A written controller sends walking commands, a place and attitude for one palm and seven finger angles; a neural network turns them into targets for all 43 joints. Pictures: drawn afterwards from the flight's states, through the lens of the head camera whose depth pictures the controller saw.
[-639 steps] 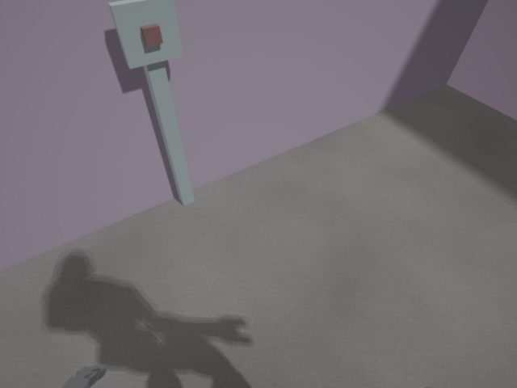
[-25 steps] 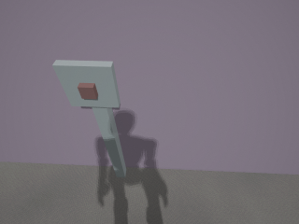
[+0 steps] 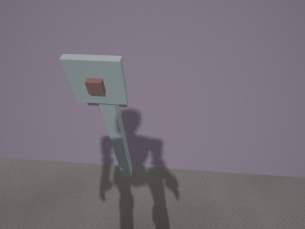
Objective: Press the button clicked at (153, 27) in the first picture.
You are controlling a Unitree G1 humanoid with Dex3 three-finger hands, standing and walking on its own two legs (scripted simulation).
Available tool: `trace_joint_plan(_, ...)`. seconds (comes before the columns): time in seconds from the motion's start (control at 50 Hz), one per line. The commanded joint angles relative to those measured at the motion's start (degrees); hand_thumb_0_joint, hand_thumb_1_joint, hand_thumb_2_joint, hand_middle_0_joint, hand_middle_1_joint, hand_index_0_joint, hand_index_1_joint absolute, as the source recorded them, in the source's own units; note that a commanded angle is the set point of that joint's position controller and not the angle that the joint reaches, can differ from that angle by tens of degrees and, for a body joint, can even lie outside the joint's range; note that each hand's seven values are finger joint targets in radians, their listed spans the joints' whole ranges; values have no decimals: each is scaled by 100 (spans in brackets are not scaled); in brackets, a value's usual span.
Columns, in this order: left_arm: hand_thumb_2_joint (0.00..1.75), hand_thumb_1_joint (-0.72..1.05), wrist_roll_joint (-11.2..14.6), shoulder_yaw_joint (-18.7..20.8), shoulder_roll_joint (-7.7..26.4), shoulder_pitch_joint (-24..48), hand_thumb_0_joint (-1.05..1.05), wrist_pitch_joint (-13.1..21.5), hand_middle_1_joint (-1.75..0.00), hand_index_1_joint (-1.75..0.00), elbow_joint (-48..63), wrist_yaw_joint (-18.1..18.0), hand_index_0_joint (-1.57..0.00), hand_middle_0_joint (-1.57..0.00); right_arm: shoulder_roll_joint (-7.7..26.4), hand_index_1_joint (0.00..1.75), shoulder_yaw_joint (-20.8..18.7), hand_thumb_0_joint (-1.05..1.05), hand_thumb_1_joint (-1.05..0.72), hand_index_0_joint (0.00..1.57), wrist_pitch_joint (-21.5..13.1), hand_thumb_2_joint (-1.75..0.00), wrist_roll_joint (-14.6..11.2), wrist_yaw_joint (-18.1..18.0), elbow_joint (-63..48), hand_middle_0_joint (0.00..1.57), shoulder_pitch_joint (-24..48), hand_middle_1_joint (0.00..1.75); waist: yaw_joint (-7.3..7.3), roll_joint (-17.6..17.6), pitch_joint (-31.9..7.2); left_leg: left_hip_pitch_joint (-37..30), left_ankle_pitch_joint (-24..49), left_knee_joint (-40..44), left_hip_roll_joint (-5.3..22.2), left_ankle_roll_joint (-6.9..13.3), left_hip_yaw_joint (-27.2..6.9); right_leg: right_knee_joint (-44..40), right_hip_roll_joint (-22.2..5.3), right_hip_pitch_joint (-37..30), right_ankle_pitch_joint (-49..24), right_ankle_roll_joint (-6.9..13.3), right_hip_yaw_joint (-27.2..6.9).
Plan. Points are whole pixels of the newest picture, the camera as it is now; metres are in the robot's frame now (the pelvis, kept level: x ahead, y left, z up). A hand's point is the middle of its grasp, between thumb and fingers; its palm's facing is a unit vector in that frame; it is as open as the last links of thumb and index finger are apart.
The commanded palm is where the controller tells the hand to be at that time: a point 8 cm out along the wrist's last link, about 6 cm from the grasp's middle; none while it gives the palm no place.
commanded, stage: look again from close up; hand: left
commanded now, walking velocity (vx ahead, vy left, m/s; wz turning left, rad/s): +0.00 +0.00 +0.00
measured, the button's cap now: (95, 86) +0.51 +0.22 +0.08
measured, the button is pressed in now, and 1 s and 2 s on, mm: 0 0 0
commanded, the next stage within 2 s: shuffle to correct the standing spot in 0.36 s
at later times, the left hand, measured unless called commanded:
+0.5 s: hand out of the picture +0.01 +0.28 -0.16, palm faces -0.01 -0.96 -0.27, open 7.4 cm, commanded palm none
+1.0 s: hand out of the picture -0.09 +0.19 -0.17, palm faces +0.05 -0.99 -0.11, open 7.4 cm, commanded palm none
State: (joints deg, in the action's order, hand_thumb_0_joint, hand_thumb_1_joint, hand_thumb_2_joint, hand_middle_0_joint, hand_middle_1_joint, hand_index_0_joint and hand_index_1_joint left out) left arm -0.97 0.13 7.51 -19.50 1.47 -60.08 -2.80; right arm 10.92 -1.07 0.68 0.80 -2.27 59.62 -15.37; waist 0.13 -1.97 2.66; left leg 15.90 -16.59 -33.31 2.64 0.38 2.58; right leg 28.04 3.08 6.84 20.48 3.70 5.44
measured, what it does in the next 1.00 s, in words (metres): stands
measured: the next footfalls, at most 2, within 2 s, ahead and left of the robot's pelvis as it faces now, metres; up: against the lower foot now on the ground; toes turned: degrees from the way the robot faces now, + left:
left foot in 1.06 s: +0.10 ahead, +0.15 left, +0.00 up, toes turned +1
right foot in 1.38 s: +0.10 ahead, -0.10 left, +0.00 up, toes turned -8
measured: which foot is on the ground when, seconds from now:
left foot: down 0.00-0.80, up 0.82-1.00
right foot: down 0.00-1.00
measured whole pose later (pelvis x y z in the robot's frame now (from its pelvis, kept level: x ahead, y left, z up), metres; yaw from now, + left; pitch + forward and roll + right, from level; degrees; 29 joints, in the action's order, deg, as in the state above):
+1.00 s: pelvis +0.00 +0.05 +0.01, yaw -2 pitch +0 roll -2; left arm -1.6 0.7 5.7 -27.2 1.3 -64.7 -1.2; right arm 8.6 -2.1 0.6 1.0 -0.1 62.3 -16.2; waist 1.2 0.5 0.5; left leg 23.4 -22.2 -45.4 3.4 2.0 5.0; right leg 23.3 1.2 6.3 17.0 1.9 5.6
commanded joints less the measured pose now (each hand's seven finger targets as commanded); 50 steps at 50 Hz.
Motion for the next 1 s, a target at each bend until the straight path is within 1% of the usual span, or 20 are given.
trace_joint_plan(0.0, 90, 90, -19, 201, 1029, -165, 0, 14, -30, -30, 374, -52, -20, -20, 492, 30, -119, 0, -90, 20, -97, -90, 2, -6, -407, 20, -57, 30, -45, 631, -132, -130, 913, 370, 82, 202, -171, -289, -1174, -27, -4060, -26, -960)
trace_joint_plan(0.06, 90, 90, -3, 197, 1106, 8, 0, -27, -30, -30, 442, -21, -20, -20, 763, 30, -155, 0, -90, 20, -136, -90, 10, 4, -356, 20, 18, 30, -49, 109, -38, -591, 1881, 517, 370, 285, -397, -336, -891, 467, -2468, -77, -776)
trace_joint_plan(0.1, 90, 90, -11, 177, 1111, 36, 0, -44, -30, -30, 423, -2, -20, -20, 831, 30, -148, 0, -90, 20, -154, -90, 20, 21, -368, 20, 155, 30, 6, -43, 9, -555, 1885, 654, 427, 330, -521, -469, -850, 506, -1814, -102, -760)
trace_joint_plan(0.18, 90, 90, -7, 167, 1247, 266, 0, -56, -30, -30, 433, 53, -20, -20, 1007, 30, -142, 0, -90, 20, -180, -90, 40, 61, -418, 20, 370, 30, 8, 51, 60, -342, 1078, 1051, 473, 352, -700, -634, -806, 479, -950, -107, -774)
trace_joint_plan(0.34, 90, 90, -39, 158, 1417, 472, 0, -109, -30, -30, 409, 126, -20, -20, 1325, 30, -162, 0, -90, 20, -205, -90, 55, 130, -448, 20, 559, 30, 57, 1, 45, 2, -498, 1919, 577, 357, -1111, -563, -779, 352, -514, -173, -603)
trace_joint_plan(0.44, 90, 90, -51, 151, 1451, 420, 0, -121, -30, -30, 325, 140, -20, -20, 1400, 30, -182, 0, -90, 20, -200, -90, 44, 152, -390, 20, 533, 30, 59, 28, -122, -99, -781, 2138, 602, 331, -1196, -551, -791, 366, -445, -189, -561)
trace_joint_plan(0.48, 90, 90, -53, 34, 989, 121, 0, -198, -30, -30, 147, 129, -20, -20, 990, 30, -81, 0, -90, 20, -116, -90, 56, 166, -228, 20, 300, 30, 18, 10, -165, -179, -1438, 2292, 654, 273, -1231, -395, -689, 457, -6, -258, -418)
trace_joint_plan(0.54, 90, 90, -97, 28, 936, -74, 0, -267, -30, -30, 103, 158, -20, -20, 1111, 30, -142, 0, -90, 20, -41, -90, 54, 136, -168, 20, 151, 30, -7, -123, -35, -244, -2205, 2544, 943, 423, -1597, 97, -496, 825, 397, -244, -233)
trace_joint_plan(0.62, 90, 90, -95, 51, 797, -249, 0, -309, -30, -30, 71, 232, -20, -20, 1179, 30, -205, 0, -90, 20, -21, -90, 66, 99, -95, 20, 6, 30, -8, -104, 146, -196, -2136, 2501, 1246, 733, -1738, 586, -479, 1100, 466, -181, -253)
trace_joint_plan(0.68, 90, 90, -86, 81, 665, -517, 0, -321, -30, -30, 2, 261, -20, -20, 1140, 30, -236, 0, -90, 20, -19, -90, 66, 85, -48, 20, 19, 30, 63, -205, 218, 253, -2176, 2473, 1251, 746, -1501, 489, -450, 749, 381, -146, -202)
trace_joint_plan(0.72, 90, 90, -91, 111, 615, -826, 0, -277, -30, -30, -100, 266, -20, -20, 1024, 30, -233, 0, -90, 20, -18, -90, 50, 82, -39, 20, 96, 30, 192, -28, 192, 644, -2100, 2115, 967, 542, -1061, -274, -408, 148, 98, -100, -172)
trace_joint_plan(0.74, 90, 90, -92, 140, 668, -1012, 0, -249, -30, -30, -159, 242, -20, -20, 861, 30, -213, 0, -90, 20, -22, -90, 40, 85, -41, 20, 109, 30, 247, 197, 234, 947, -2002, 1715, 685, 387, -770, -661, -545, -130, 301, -5, -440)
trace_joint_plan(0.76, 90, 90, -105, 176, 791, -1196, 0, -212, -30, -30, -198, 198, -20, -20, 612, 30, -166, 0, -90, 20, -22, -90, 15, 93, -86, 20, 154, 30, 306, 760, 293, 1413, -1798, 824, 239, 215, -369, -1232, -1089, -194, 1114, 274, -1401)
trace_joint_plan(0.78, 90, 90, -84, 216, 998, -1248, 0, -170, -30, -30, -228, 140, -20, -20, 337, 30, -105, 0, -90, 20, -39, -90, 3, 128, -180, 20, 244, 30, 311, 1626, 429, 1742, -1176, -272, -199, 90, 281, -1932, -1794, -75, 2129, 627, -2438)
trace_joint_plan(0.8, 90, 90, -38, 236, 1006, -1145, 0, -104, -30, -30, -193, 70, -20, -20, 379, 30, -130, 0, -90, 20, -38, -90, 23, 170, -247, 20, 434, 30, 319, 1633, 597, 1810, -1080, -1170, -92, 137, 244, -2306, -2168, 222, 2200, 839, -2802)
trace_joint_plan(0.84, 90, 90, -29, 233, 837, -943, 0, -2, -30, -30, -145, 59, -20, -20, 265, 30, -150, 0, -90, 20, -84, -90, 13, 203, -209, 20, 338, 30, 78, 714, 604, 1891, -790, -1990, 56, 177, 32, -2129, -2034, 257, 1270, 934, -2441)
trace_joint_plan(0.88, 90, 90, -59, 235, 799, -816, 0, 53, -30, -30, -139, 86, -20, -20, 119, 30, -153, 0, -90, 20, -123, -90, 10, 233, -163, 20, 209, 30, -2, 389, 448, 1671, -651, -1859, 106, 140, 149, -1803, -1791, 198, 241, 871, -1739)
trace_joint_plan(0.9, 90, 90, -70, 232, 765, -859, 0, 83, -30, -30, -167, 92, -20, -20, 54, 30, -145, 0, -90, 20, -141, -90, 0, 248, -155, 20, 195, 30, 4, 498, 377, 1611, -605, -1655, 91, 119, 238, -1725, -1696, 50, -288, 823, -1504)
trace_joint_plan(0.94, 90, 90, -91, 231, 738, -1034, 0, 92, -30, -30, -270, 106, -20, -20, -68, 30, -133, 0, -90, 20, -203, -90, -3, 226, -200, 20, 232, 30, 82, 616, 306, 1260, -597, -1107, 70, 106, 347, -1482, -1675, 93, -890, 813, -1384)
trace_joint_plan(0.98, 90, 90, -66, 222, 687, -940, 0, 54, -30, -30, -330, 133, -20, -20, -131, 30, -115, 0, -90, 20, -253, -90, 2, 182, -90, 20, -140, 30, -70, 792, 225, 319, -149, -205, -16, 105, 516, -1113, -1429, 549, -773, 598, -1052)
